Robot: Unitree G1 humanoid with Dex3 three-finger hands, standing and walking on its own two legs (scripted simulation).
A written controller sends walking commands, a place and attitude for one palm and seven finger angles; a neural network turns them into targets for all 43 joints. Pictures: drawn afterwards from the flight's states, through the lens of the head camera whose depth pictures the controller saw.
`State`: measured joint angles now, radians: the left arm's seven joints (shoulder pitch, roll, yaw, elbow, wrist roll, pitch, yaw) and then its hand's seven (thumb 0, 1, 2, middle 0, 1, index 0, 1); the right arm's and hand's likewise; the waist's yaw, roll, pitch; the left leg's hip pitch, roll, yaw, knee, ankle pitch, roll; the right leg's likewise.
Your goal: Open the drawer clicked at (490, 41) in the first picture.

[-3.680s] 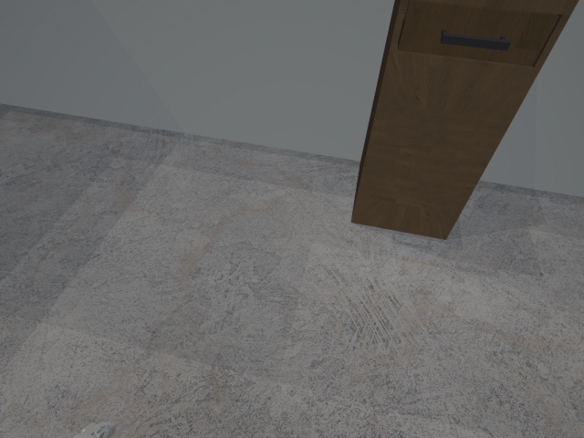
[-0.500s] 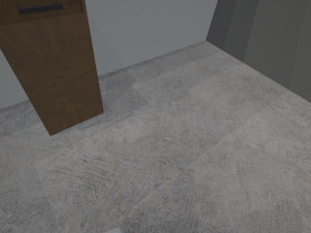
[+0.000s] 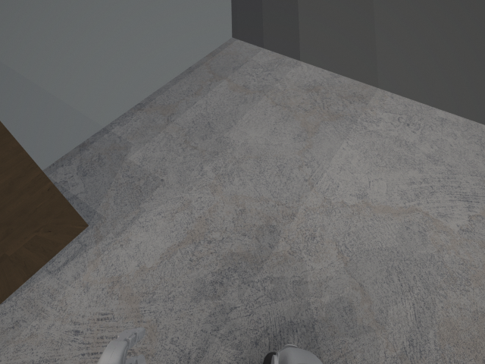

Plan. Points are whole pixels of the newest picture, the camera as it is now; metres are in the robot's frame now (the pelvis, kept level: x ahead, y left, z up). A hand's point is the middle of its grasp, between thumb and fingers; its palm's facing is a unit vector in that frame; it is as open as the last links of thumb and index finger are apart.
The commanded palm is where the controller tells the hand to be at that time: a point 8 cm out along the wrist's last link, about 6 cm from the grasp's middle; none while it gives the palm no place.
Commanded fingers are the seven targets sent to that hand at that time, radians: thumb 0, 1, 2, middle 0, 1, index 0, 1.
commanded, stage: walk to a spot facing it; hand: left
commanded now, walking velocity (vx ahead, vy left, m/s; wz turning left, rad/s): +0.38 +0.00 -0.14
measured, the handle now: out of the picture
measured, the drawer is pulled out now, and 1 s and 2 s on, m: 0.00 0.00 0.00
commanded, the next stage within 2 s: turn to face it in 0.32 s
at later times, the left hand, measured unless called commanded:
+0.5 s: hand (135, 343) +0.19 +0.21 -0.18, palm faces +0.01 -0.99 -0.14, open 7.4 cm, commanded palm none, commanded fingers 0.00 0.90 0.90 -0.20 -0.30 -0.20 -0.30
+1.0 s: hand (158, 241) +0.38 +0.19 -0.12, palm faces +0.20 -0.95 -0.25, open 7.4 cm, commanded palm none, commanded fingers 0.00 0.90 0.90 -0.20 -0.30 -0.20 -0.30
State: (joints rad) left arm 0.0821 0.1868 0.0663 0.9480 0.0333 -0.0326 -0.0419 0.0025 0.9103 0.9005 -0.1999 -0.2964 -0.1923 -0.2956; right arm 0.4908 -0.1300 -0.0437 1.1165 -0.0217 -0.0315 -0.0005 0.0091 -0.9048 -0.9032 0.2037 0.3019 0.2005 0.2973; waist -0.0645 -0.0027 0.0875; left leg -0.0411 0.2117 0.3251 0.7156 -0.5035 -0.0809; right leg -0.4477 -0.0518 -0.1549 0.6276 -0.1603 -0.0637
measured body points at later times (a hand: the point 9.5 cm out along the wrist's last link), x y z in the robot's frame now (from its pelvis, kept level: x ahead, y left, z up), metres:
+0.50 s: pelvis +0.21 +0.04 +0.01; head +0.21 +0.07 +0.46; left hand +0.19 +0.27 -0.16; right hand +0.30 -0.20 -0.11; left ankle +0.27 +0.12 -0.71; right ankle +0.11 -0.08 -0.66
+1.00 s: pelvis +0.29 -0.01 +0.02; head +0.31 -0.04 +0.47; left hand +0.36 +0.24 -0.10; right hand +0.33 -0.25 -0.15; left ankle +0.24 +0.11 -0.65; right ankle +0.32 -0.11 -0.71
